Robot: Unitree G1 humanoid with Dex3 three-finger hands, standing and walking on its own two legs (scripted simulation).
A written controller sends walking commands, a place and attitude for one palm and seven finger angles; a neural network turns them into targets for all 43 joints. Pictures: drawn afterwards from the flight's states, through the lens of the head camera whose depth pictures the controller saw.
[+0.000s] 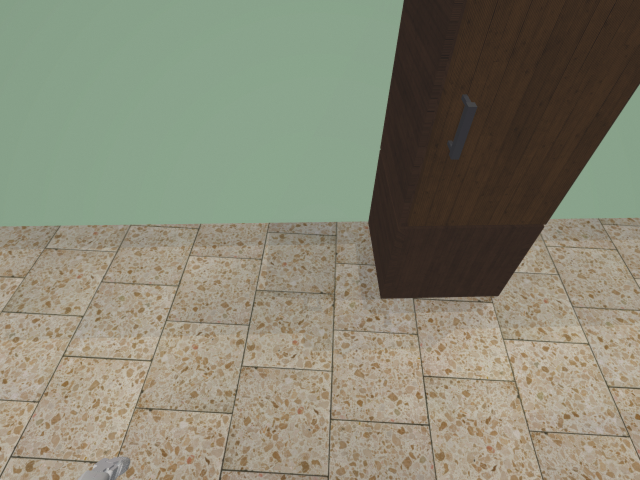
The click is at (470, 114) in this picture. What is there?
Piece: cupboard door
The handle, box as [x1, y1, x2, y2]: [447, 94, 476, 159]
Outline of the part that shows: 466,94 462,94 461,97 465,106 454,139 452,141 448,140 447,142 450,150 449,155 451,159 458,159 476,109 475,103 471,102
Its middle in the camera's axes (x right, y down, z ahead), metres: +0.31 -0.24 +0.85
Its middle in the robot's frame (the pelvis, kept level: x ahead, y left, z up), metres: +0.82 -0.26 +0.00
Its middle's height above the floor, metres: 0.77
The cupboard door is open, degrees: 0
